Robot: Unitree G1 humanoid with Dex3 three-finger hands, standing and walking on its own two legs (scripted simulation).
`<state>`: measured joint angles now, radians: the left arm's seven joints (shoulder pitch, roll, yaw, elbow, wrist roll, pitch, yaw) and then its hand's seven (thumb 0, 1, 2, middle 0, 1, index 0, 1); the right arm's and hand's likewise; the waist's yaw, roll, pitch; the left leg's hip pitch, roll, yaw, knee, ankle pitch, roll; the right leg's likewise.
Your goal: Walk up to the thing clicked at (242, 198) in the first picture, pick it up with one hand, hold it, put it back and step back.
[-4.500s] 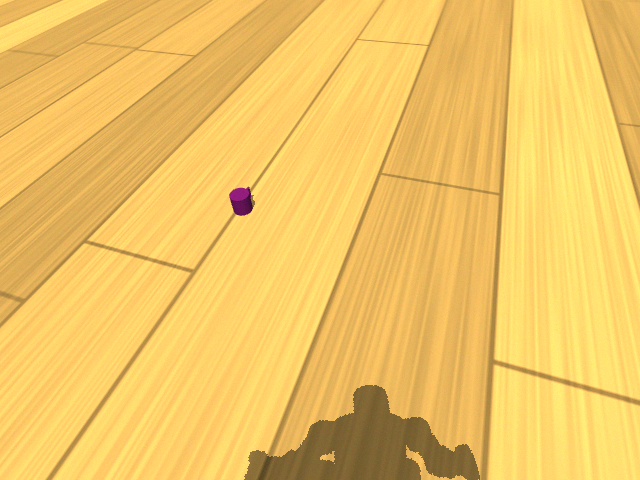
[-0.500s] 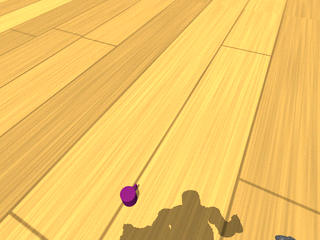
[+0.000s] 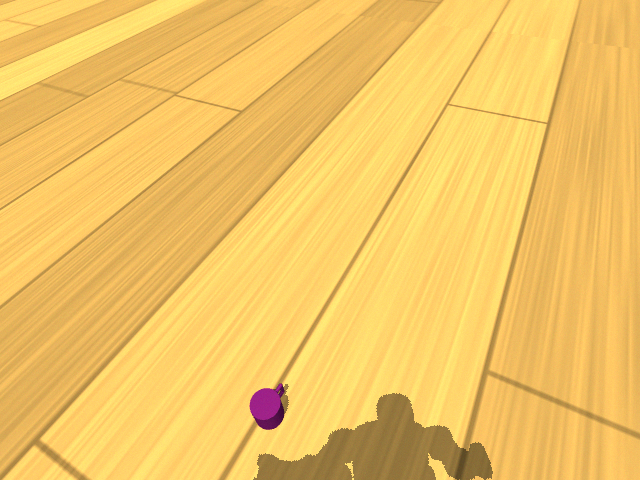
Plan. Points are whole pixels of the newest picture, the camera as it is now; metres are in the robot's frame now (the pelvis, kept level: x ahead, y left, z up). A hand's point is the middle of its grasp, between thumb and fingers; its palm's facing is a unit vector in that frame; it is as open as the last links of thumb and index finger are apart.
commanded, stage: walk up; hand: left
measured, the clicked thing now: (270, 404) +0.48 +0.23 -0.73
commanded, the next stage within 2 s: stand in 0.48 s
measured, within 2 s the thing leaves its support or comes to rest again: neither
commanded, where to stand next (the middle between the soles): +0.08 +0.00 m, yaw -1 degrees
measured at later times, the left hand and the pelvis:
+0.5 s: hand out of the picture +0.09 +0.25 -0.16, palm faces -0.02 -0.94 -0.34, open 7.4 cm; pelvis +0.01 +0.00 +0.00, yaw +0 degrees
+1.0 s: hand out of the picture +0.10 +0.25 -0.16, palm faces -0.02 -0.94 -0.34, open 7.4 cm; pelvis +0.03 -0.01 +0.00, yaw +0 degrees
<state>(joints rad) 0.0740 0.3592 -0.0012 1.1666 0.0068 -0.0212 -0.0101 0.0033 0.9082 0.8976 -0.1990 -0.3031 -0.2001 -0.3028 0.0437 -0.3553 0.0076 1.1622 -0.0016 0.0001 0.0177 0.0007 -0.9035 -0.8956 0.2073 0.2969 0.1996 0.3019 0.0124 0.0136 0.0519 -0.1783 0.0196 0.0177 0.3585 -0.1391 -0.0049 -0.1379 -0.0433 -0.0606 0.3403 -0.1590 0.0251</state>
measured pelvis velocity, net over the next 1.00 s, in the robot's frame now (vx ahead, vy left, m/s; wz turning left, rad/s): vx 0.03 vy -0.01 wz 0.01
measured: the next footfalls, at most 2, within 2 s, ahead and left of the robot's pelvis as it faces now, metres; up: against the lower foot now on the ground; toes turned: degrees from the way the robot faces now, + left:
none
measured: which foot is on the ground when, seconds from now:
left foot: down 0.00-1.00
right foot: down 0.00-1.00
